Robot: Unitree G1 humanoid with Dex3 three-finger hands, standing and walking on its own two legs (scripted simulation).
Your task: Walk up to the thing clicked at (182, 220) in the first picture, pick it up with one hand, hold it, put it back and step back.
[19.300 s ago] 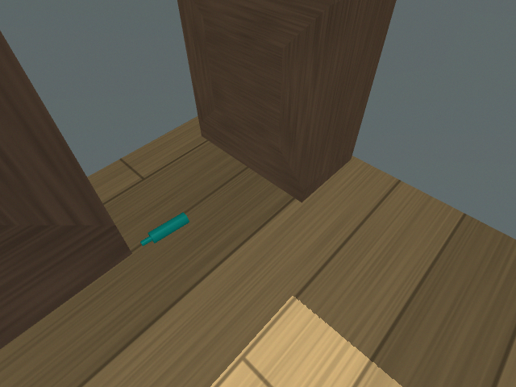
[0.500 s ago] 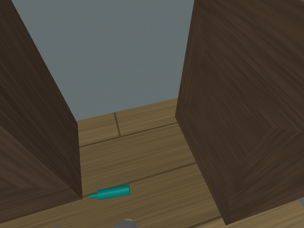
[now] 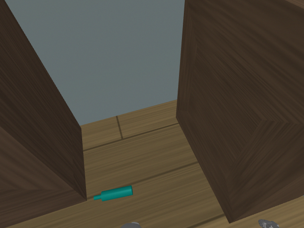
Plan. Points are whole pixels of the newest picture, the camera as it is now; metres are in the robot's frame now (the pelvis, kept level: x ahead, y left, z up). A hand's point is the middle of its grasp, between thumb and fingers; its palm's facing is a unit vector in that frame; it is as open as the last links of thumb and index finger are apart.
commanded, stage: walk up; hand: left
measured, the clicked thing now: (113, 194) +0.42 +0.32 -0.73
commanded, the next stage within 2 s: stand in 1.36 s
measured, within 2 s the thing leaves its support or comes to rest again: neither
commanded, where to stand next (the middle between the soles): +0.08 +0.00 m, yaw +2 degrees
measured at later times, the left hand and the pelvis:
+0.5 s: hand out of the picture +0.07 +0.26 -0.13, palm faces +0.05 -0.94 -0.34, open 7.4 cm; pelvis -0.01 +0.00 +0.02, yaw +3 degrees
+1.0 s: hand out of the picture +0.06 +0.27 -0.13, palm faces +0.09 -0.93 -0.34, open 7.4 cm; pelvis +0.00 +0.01 +0.02, yaw +5 degrees
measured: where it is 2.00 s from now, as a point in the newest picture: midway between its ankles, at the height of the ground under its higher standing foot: outside the picture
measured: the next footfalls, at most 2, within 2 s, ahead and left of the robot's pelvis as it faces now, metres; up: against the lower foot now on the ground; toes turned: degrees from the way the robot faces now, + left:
left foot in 0.08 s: +0.04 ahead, +0.14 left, +0.00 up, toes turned -1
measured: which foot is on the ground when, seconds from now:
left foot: up 0.00-0.06, down 0.08-1.00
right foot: down 0.00-1.00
